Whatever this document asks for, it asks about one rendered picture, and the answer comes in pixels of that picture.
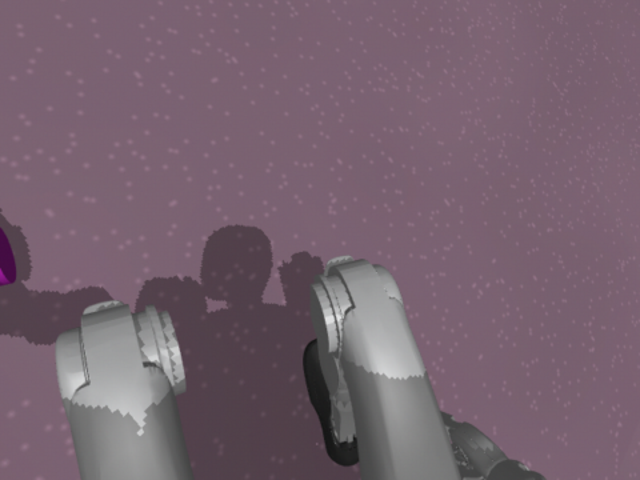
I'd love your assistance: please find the can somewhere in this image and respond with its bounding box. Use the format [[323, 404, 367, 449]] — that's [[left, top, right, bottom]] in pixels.
[[0, 227, 16, 286]]

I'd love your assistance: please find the right robot arm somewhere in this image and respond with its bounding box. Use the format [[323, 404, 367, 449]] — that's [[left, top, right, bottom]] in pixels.
[[487, 459, 547, 480]]

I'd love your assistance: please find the right robot hand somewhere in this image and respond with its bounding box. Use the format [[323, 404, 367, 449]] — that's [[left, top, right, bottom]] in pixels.
[[440, 411, 509, 480]]

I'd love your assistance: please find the right robot foot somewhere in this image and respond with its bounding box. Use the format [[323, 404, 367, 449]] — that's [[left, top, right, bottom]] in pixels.
[[303, 339, 359, 466]]

